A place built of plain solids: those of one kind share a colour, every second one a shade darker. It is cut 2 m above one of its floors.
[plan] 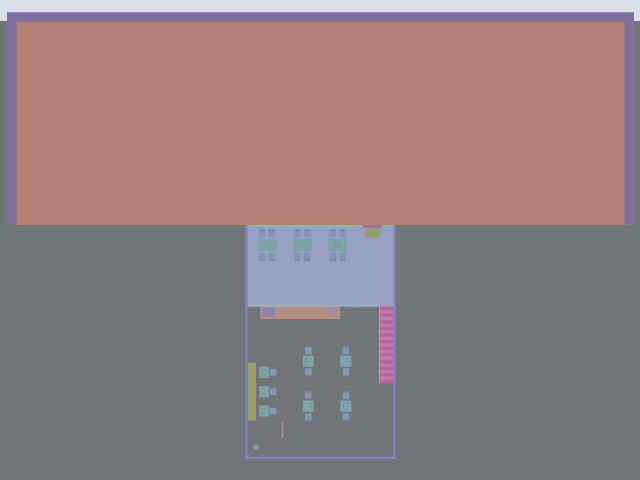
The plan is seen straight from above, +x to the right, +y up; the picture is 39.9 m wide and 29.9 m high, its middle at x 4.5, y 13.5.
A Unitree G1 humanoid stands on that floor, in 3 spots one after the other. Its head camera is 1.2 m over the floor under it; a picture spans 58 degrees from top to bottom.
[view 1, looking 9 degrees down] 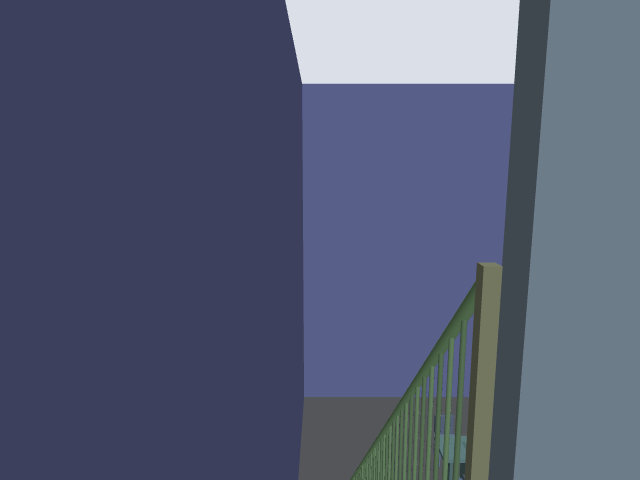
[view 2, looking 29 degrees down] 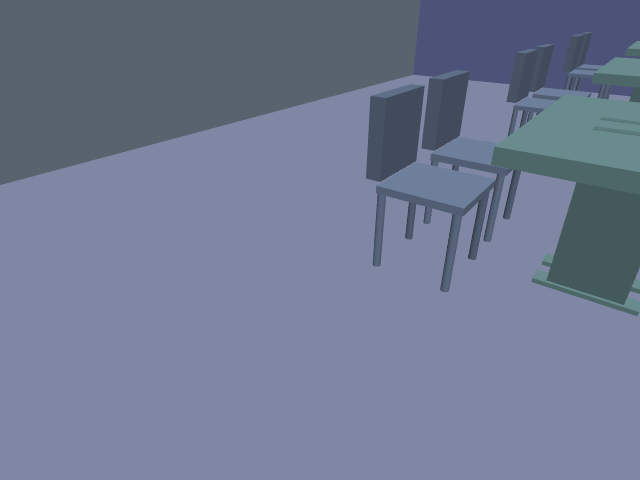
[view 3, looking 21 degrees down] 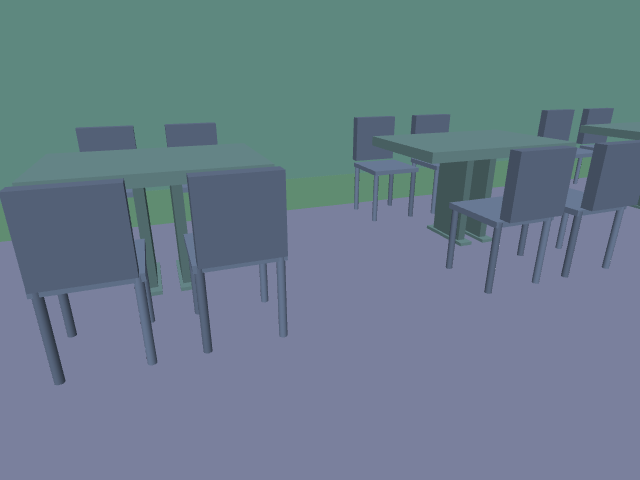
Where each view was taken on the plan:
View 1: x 8.65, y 10.44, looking -90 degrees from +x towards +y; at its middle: wall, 10.57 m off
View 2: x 7.76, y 13.19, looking -143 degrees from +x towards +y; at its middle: upper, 2.48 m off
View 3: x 1.20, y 10.54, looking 69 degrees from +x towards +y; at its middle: upper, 3.35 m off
